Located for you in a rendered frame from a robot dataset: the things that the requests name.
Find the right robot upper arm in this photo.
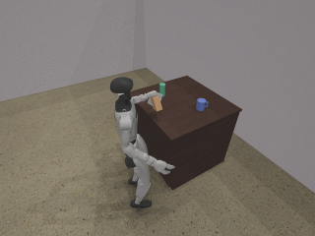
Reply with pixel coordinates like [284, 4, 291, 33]
[119, 114, 134, 154]

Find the robot torso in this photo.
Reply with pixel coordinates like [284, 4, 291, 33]
[114, 99, 139, 156]

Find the table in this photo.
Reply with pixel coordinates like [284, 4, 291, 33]
[130, 76, 242, 191]

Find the left robot forearm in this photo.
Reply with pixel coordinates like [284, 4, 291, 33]
[131, 93, 148, 104]

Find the right robot forearm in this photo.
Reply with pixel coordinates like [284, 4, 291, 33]
[124, 147, 157, 166]

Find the robot right thigh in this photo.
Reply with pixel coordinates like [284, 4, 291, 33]
[125, 155, 151, 186]

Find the sponge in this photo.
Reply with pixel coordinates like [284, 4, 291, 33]
[151, 95, 162, 111]

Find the right robot hand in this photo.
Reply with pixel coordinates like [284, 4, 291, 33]
[154, 160, 175, 175]

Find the left robot hand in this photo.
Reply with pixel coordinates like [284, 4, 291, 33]
[147, 90, 163, 107]

